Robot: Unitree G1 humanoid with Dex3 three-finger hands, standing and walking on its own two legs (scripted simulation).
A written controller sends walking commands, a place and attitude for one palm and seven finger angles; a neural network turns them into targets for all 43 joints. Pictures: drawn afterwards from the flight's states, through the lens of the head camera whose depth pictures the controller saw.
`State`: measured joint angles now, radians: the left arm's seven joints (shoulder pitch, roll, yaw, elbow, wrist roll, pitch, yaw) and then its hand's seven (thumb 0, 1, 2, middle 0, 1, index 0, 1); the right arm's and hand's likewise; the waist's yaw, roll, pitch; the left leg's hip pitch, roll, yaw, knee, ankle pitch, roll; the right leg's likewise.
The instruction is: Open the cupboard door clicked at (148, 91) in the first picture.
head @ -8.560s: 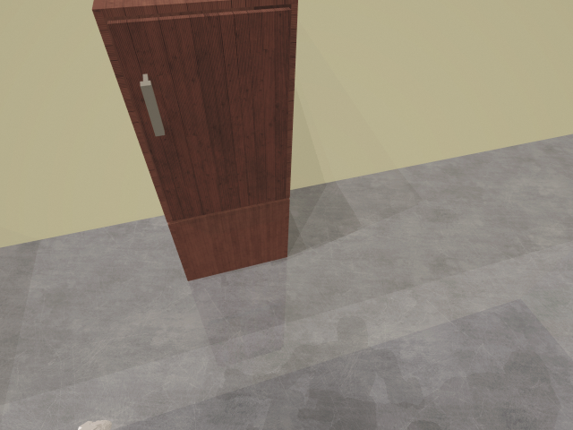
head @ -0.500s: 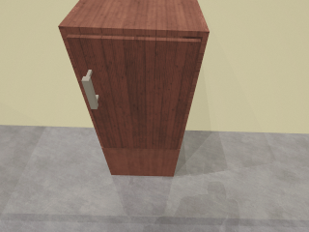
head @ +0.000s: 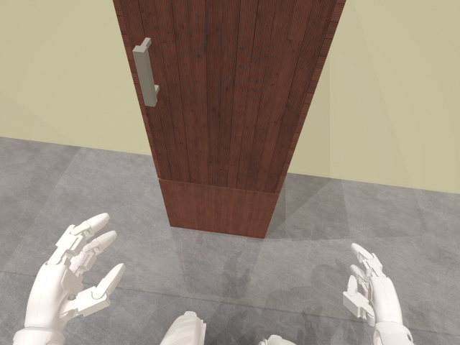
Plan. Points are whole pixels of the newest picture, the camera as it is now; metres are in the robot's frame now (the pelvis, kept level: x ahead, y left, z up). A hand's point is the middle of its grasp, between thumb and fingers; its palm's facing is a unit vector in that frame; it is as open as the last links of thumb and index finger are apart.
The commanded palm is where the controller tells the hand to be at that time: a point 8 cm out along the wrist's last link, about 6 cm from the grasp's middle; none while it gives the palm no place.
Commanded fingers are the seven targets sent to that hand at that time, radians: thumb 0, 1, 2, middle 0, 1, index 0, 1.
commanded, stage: raise the hand with hooked fingers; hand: left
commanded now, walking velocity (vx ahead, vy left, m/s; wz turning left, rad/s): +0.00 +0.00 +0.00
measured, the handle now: (149, 72) +0.60 +0.25 +0.13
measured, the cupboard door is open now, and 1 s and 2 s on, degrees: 0 0 0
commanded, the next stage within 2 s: move the hooked fingers beside the handle in 1.58 s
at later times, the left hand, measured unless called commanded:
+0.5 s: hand (82, 230) +0.25 +0.26 +0.09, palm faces +0.00 -1.00 -0.05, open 12.1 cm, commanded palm +0.23 +0.31 +0.10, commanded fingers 0.00 -0.31 0.38 -0.29 -1.08 -0.29 -1.08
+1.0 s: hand (46, 181) +0.29 +0.31 +0.14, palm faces +0.03 -1.00 -0.04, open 13.9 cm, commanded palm +0.27 +0.36 +0.15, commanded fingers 0.00 -0.50 0.30 -0.30 -1.20 -0.30 -1.20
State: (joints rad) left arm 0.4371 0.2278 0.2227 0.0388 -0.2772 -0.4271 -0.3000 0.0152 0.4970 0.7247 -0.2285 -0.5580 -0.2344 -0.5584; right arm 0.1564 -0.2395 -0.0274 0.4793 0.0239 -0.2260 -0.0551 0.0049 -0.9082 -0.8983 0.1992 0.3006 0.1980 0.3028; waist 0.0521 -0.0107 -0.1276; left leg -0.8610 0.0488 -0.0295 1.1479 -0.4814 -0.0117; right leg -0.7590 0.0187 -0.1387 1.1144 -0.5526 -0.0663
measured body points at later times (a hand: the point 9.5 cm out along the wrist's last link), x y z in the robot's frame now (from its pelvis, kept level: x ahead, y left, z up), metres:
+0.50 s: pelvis +0.00 +0.03 +0.03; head +0.04 +0.04 +0.48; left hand +0.24 +0.31 +0.09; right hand +0.14 -0.24 -0.04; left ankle +0.05 +0.13 -0.65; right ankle +0.01 -0.08 -0.65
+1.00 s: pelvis +0.01 +0.04 +0.05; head +0.04 +0.05 +0.50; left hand +0.28 +0.36 +0.14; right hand +0.18 -0.19 -0.01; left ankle +0.05 +0.13 -0.65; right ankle +0.01 -0.08 -0.65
